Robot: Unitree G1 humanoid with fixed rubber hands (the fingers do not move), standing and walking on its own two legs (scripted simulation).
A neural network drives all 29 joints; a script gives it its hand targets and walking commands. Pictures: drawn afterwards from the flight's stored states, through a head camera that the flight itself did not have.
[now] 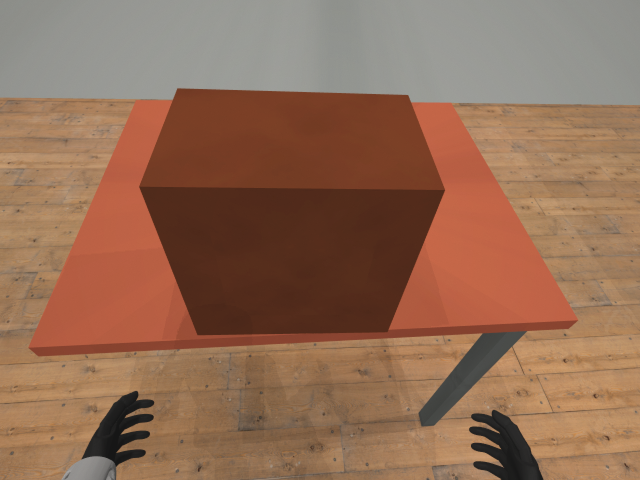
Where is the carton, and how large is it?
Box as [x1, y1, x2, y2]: [139, 88, 444, 334]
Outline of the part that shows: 177,88 139,187 197,334 387,331 444,191 444,188 408,96 390,94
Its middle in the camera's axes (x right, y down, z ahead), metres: -0.03 -0.02 +0.54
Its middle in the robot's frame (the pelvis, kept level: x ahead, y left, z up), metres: +0.41 +0.05 +0.08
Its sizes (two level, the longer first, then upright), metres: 0.292 0.183 0.297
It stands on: a table, 0.71 m high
